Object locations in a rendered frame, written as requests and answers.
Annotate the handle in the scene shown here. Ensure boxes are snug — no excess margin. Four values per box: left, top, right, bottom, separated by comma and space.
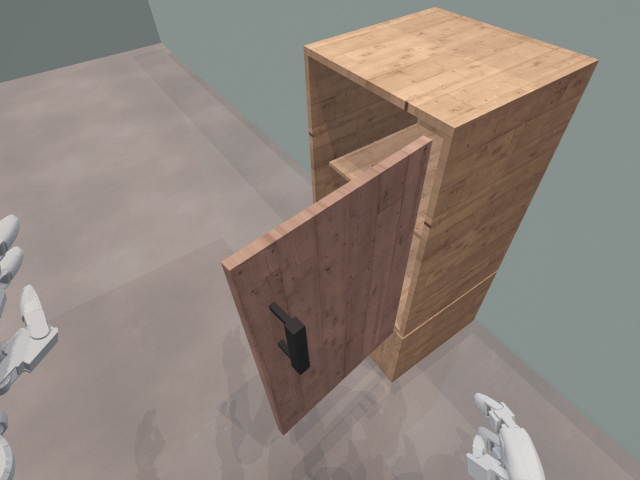
269, 301, 310, 375

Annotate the cupboard door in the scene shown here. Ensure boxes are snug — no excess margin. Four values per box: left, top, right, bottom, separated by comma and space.
221, 135, 433, 436

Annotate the robot left hand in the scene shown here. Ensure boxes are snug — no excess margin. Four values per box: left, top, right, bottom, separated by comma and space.
0, 215, 58, 396

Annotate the robot right hand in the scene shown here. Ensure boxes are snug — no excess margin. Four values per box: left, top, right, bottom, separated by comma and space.
466, 393, 546, 480

